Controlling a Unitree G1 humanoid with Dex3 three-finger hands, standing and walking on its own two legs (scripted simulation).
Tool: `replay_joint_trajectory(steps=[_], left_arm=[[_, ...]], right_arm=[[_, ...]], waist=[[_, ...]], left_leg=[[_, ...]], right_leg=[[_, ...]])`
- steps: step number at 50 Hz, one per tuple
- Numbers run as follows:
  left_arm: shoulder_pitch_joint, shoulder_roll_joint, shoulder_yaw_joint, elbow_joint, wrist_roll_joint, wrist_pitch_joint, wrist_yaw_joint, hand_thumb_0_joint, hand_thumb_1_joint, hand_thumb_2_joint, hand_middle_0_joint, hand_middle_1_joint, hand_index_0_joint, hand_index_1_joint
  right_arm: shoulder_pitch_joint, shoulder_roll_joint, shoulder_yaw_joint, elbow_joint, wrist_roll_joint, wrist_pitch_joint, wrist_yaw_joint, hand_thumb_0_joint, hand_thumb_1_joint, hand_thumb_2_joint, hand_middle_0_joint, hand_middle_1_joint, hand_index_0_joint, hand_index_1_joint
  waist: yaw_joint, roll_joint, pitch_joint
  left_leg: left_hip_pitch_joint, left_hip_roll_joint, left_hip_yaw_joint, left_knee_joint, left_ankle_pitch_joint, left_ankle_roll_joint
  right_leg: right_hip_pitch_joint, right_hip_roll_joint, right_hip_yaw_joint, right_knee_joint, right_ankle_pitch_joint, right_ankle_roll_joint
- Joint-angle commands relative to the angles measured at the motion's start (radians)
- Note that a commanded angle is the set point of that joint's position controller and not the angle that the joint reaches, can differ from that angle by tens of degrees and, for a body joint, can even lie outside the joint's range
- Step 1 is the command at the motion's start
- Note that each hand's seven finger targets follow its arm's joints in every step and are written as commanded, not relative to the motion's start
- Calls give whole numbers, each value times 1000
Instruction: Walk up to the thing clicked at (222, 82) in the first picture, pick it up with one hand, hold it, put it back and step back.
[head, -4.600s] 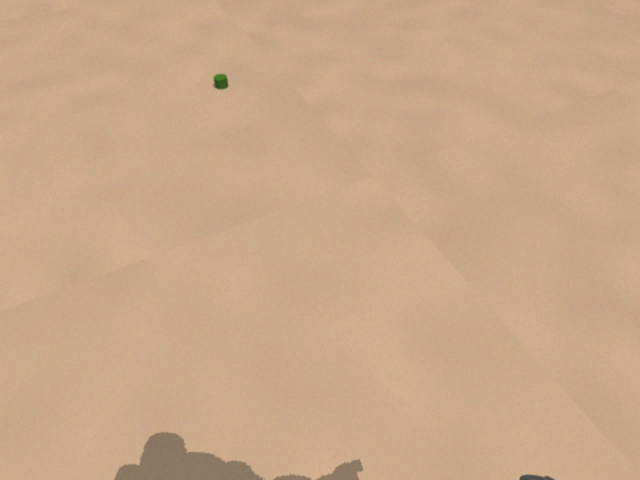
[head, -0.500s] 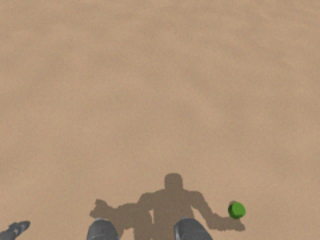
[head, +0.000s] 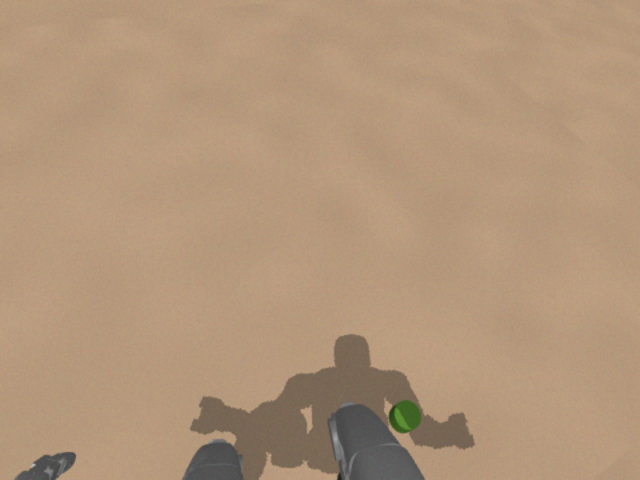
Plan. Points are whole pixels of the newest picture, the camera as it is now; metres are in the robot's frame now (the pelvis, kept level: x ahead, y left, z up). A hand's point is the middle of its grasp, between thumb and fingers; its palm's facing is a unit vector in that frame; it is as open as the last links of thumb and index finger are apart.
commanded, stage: walk up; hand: left
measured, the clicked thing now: (404, 416) +0.30 -0.34 -0.71
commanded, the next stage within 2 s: none
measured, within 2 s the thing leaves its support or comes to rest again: neither
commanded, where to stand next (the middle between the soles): -0.08 -0.63 m, yaw +6 degrees
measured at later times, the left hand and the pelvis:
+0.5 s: hand out of the picture +0.04 +0.06 -0.15, palm faces -0.07 -0.94 -0.34, open 7.4 cm; pelvis -0.06 -0.22 +0.00, yaw +2 degrees
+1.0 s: hand out of the picture -0.04 -0.17 -0.15, palm faces -0.06 -0.94 -0.34, open 7.4 cm; pelvis -0.14 -0.43 -0.01, yaw +1 degrees
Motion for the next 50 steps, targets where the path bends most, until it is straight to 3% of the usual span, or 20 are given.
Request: replay_joint_trajectory(steps=[1,3,7,8,9,10,14,18,20,22,23,27,34,38,40,41,42,43,45,50], left_arm=[[-54,176,71,-123,-8,-29,-4,0,900,900,-200,-300,-200,-300],[-84,171,71,-135,-9,-33,-14,0,900,900,-200,-300,-200,-300],[157,181,105,-18,8,-37,-11,0,900,900,-200,-300,-200,-300],[254,219,114,4,27,-43,-4,0,900,900,-200,-300,-200,-300],[134,348,122,-60,25,-55,10,0,900,900,-200,-300,-200,-300],[-50,393,118,-102,8,-61,21,0,900,900,-200,-300,-200,-300],[-139,254,81,-95,14,-56,28,0,900,900,-200,-300,-200,-300],[-116,180,49,-109,24,-42,19,0,900,900,-200,-300,-200,-300],[-119,133,27,-123,16,-31,23,0,900,900,-200,-300,-200,-300],[-42,50,2,-136,7,-34,27,0,900,900,-200,-300,-200,-300],[-31,151,37,-133,17,-30,37,0,900,900,-200,-300,-200,-300],[-55,192,79,-103,2,-30,27,0,900,900,-200,-300,-200,-300],[-103,176,75,-118,0,-29,3,0,900,900,-200,-300,-200,-300],[10,167,87,-75,0,-33,-6,0,900,900,-200,-300,-200,-300],[159,191,110,-4,25,-42,3,0,900,900,-200,-300,-200,-300],[150,309,123,-29,33,-53,11,0,900,900,-200,-300,-200,-300],[-52,382,119,-83,14,-58,22,0,900,900,-200,-300,-200,-300],[-85,316,110,-99,5,-59,29,0,900,900,-200,-300,-200,-300],[-124,275,88,-78,24,-56,36,0,900,900,-200,-300,-200,-300],[-163,173,53,-114,27,-36,28,0,900,900,-200,-300,-200,-300]], right_arm=[[69,-385,-120,-52,-16,-19,-25,0,-900,-900,200,300,200,300],[54,-415,-127,-53,-28,-14,-27,0,-900,-900,200,300,200,300],[-35,-362,-97,-37,-39,10,-19,0,-900,-900,200,300,200,300],[-33,-283,-66,-42,-33,22,-20,0,-900,-900,200,300,200,300],[-88,-232,-59,-87,-3,26,-29,0,-900,-900,200,300,200,300],[-130,-271,-84,-71,-4,30,-48,0,-900,-900,200,300,200,300],[135,-299,-84,114,28,21,-24,0,-900,-900,200,300,200,300],[173,-257,-82,109,17,11,-11,0,-900,-900,200,300,200,300],[256,-252,-83,119,1,-8,-14,0,-900,-900,200,300,200,300],[192,-389,-121,46,-38,-25,-34,0,-900,-900,200,300,200,300],[158,-439,-132,26,-10,-25,-37,0,-900,-900,200,300,200,300],[69,-333,-109,-3,-2,-17,-35,0,-900,-900,200,300,200,300],[99,-383,-130,-27,-31,-16,-24,0,-900,-900,200,300,200,300],[-5,-421,-133,-42,-34,-3,-23,0,-900,-900,200,300,200,300],[29,-309,-94,-16,-38,19,-20,0,-900,-900,200,300,200,300],[-13,-227,-67,-55,-13,23,-23,0,-900,-900,200,300,200,300],[-100,-270,-98,-65,-10,29,-47,0,-900,-900,200,300,200,300],[-88,-295,-99,-29,9,25,-41,0,-900,-900,200,300,200,300],[66,-286,-99,63,23,20,-32,0,-900,-900,200,300,200,300],[235,-237,-89,115,15,-4,-12,0,-900,-900,200,300,200,300]], waist=[[-21,285,-114],[-28,345,-122],[116,178,-207],[183,-40,-183],[147,-271,-130],[71,-222,-57],[-25,-158,-111],[-10,-140,-103],[-50,-39,-118],[-22,251,-72],[-27,186,-88],[9,178,-94],[-37,290,-119],[48,405,-166],[124,129,-215],[140,-210,-152],[76,-232,-83],[51,-31,-38],[4,-111,-70],[-49,-106,-116]], left_leg=[[96,252,-226,-224,186,253],[21,256,-213,-217,101,249],[-296,94,-9,78,-109,133],[-445,49,65,334,-233,103],[-502,-105,22,485,-372,69],[-392,-46,-98,568,-317,64],[-181,-1,-9,405,-169,55],[22,-37,10,94,-107,75],[208,-20,-74,-203,41,78],[328,317,-636,-388,144,114],[267,467,-724,-368,249,239],[58,254,-343,-273,200,239],[64,221,-271,-211,45,230],[-132,220,-200,-151,22,186],[-324,63,-9,190,-116,99],[-487,-92,43,431,-362,48],[-371,-72,-78,523,-325,53],[-349,-50,-120,508,-240,45],[-266,-38,-31,466,-188,40],[111,-44,8,-73,-13,68]], right_leg=[[-73,-70,-44,-49,-15,23],[10,-116,-111,-195,-112,24],[476,-12,-243,-545,-2,-3],[496,-58,-163,-642,-86,-28],[260,-304,427,-979,-187,-145],[107,-360,590,-1115,-326,-205],[177,-227,156,-849,-172,-233],[168,-209,76,-817,0,-271],[86,-166,4,-634,113,-215],[-206,11,-75,-272,-60,-48],[-208,-44,-1,-150,-151,-31],[-48,-27,41,46,9,-21],[-45,-80,-77,-108,-68,23],[247,-90,-184,-422,-84,0],[478,-30,-187,-603,-59,-26],[321,-288,315,-883,-205,-116],[106,-361,530,-1057,-302,-198],[130,-309,409,-994,-289,-193],[151,-257,176,-840,-174,-215],[120,-186,3,-642,160,-226]])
